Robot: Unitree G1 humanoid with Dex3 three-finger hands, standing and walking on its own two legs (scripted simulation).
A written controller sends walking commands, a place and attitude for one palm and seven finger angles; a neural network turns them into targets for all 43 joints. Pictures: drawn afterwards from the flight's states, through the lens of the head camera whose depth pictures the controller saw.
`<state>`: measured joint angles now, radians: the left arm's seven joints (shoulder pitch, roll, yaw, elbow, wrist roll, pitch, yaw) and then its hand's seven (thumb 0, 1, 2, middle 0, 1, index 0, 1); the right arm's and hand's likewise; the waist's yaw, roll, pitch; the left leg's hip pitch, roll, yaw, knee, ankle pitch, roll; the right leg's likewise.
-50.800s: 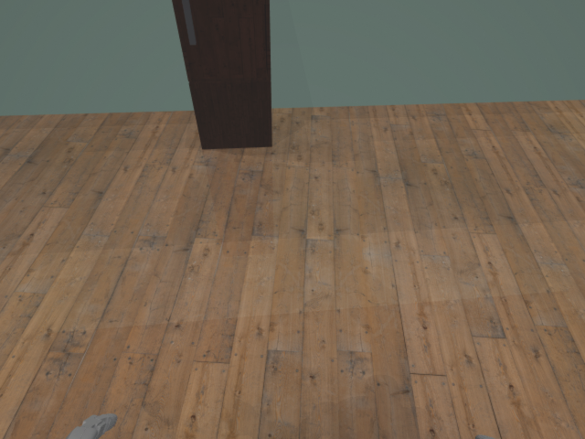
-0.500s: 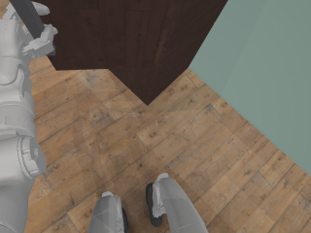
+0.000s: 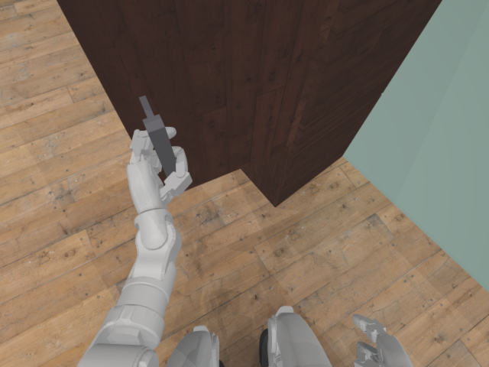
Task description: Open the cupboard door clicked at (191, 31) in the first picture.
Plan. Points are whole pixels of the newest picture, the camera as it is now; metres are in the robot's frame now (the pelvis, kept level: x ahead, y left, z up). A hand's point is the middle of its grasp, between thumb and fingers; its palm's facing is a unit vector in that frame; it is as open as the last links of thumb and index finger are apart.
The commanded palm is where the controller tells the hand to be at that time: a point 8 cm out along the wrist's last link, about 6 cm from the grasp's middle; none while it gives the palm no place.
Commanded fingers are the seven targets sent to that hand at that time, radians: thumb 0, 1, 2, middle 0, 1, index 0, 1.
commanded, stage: pull the door open along its arc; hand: left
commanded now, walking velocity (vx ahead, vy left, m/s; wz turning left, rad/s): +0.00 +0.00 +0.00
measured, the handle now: (161, 144) +0.47 +0.14 +0.02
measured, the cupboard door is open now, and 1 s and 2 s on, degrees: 77 100 100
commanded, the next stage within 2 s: open thumb and fingers to let go in 0.38 s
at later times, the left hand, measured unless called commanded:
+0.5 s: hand (240, 220) +0.34 +0.01 +0.02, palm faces +0.31 -0.95 -0.02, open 6.5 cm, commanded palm +0.29 +0.05 +0.01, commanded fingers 0.00 0.76 0.84 -0.39 -1.34 -0.39 -1.34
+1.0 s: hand (239, 216) +0.34 +0.01 +0.02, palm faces +0.34 -0.94 -0.04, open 12.5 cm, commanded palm +0.29 +0.06 +0.01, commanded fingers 0.00 -0.50 0.30 -0.26 -0.95 -0.26 -0.95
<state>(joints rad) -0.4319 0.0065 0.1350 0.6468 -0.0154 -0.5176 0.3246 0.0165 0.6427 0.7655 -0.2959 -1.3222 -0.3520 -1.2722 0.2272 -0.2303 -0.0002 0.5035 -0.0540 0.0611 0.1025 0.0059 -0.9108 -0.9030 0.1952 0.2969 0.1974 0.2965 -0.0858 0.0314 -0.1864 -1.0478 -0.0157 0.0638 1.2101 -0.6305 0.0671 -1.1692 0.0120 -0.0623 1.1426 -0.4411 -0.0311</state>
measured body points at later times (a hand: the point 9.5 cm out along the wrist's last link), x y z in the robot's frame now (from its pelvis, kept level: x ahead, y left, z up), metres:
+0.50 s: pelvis -0.01 -0.04 +0.01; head +0.09 -0.05 +0.44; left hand +0.31 +0.06 +0.02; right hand +0.13 -0.26 -0.12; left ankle -0.04 +0.07 -0.63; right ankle +0.04 -0.11 -0.63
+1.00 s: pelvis -0.03 -0.06 +0.00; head +0.07 -0.07 +0.43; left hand +0.32 +0.06 +0.02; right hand +0.12 -0.28 -0.14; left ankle -0.04 +0.07 -0.63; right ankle +0.04 -0.11 -0.63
